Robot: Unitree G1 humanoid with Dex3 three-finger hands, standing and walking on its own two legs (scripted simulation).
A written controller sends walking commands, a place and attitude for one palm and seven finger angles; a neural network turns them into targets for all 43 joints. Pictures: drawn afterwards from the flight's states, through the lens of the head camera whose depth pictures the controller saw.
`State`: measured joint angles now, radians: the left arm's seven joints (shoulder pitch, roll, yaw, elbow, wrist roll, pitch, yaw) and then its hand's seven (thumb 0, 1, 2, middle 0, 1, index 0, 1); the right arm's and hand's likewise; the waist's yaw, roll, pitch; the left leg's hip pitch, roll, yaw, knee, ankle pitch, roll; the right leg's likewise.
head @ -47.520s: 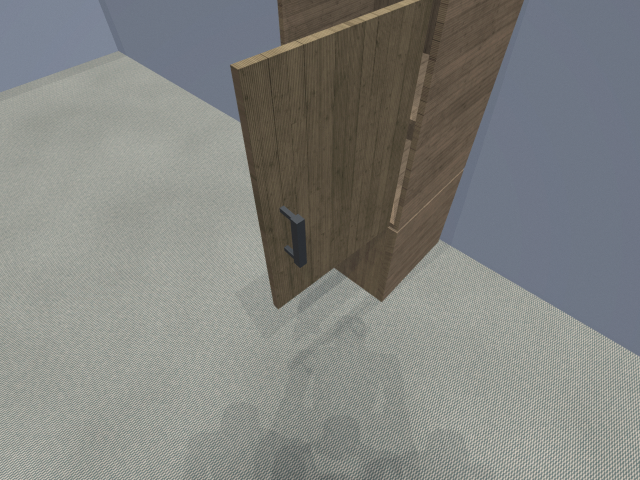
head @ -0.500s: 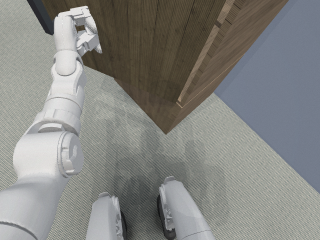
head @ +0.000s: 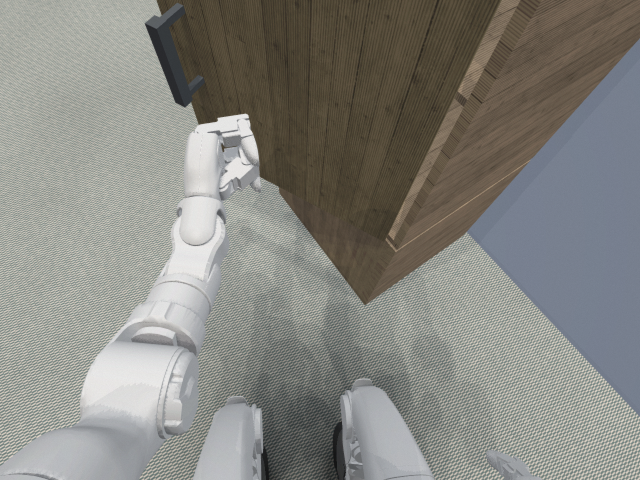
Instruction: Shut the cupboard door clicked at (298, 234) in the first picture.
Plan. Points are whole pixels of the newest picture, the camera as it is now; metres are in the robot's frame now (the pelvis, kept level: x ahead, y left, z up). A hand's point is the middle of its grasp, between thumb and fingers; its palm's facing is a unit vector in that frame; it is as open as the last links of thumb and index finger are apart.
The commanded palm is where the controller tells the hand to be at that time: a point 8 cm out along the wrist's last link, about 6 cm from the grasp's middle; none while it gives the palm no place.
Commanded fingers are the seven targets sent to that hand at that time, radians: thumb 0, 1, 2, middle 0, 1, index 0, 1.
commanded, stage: draw the hand back to the body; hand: left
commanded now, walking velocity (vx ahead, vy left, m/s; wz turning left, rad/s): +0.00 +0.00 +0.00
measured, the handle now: (180, 58) +0.67 +0.14 +0.05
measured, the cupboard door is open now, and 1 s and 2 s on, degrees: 25 25 25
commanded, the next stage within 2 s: step back with the hand held close in 1.70 s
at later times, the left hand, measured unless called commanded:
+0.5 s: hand (173, 186) +0.41 +0.11 +0.13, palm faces -0.04 -1.00 -0.05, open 3.1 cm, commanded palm +0.37 +0.17 +0.13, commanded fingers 0.00 0.90 0.90 -1.30 -1.50 -1.30 -1.50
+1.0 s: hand out of the picture +0.31 +0.22 +0.22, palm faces +0.23 -0.93 -0.27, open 3.8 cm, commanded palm +0.26 +0.27 +0.25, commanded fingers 0.00 0.90 0.90 -0.61 -0.75 -0.61 -0.75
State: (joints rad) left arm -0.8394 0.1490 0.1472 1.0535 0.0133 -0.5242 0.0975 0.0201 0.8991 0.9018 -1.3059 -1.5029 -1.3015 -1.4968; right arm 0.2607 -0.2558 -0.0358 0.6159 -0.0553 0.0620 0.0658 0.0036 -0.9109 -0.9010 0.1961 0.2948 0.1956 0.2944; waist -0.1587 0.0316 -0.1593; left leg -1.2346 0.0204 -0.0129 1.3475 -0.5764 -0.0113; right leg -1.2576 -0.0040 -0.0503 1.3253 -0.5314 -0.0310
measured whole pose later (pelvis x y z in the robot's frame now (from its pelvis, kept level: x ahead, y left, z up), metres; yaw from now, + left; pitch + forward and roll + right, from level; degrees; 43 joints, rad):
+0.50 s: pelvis +0.01 +0.00 +0.07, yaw -1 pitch +16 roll +0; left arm -0.35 0.17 0.09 0.56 -0.13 -0.40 -0.02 0.02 0.90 0.90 -1.31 -1.50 -1.30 -1.50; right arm 0.35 -0.24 0.00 0.59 0.03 0.06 -0.01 0.01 -0.91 -0.90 0.20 0.30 0.20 0.29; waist -0.07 0.03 -0.12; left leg -0.82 0.02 0.01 1.02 -0.48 -0.01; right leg -0.85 0.00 -0.03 1.01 -0.44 -0.02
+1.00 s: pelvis +0.06 +0.02 +0.13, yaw +1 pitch +0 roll -1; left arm 0.22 0.27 0.08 -0.11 -0.06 0.00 0.09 0.02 0.90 0.90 -0.88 -1.04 -0.87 -1.03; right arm 0.16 -0.20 0.06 0.52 0.03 0.03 -0.10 0.01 -0.91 -0.90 0.20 0.30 0.20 0.29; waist 0.04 0.05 -0.03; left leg -0.18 -0.01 0.01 0.53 -0.34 0.02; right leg -0.20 -0.02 -0.03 0.51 -0.30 0.01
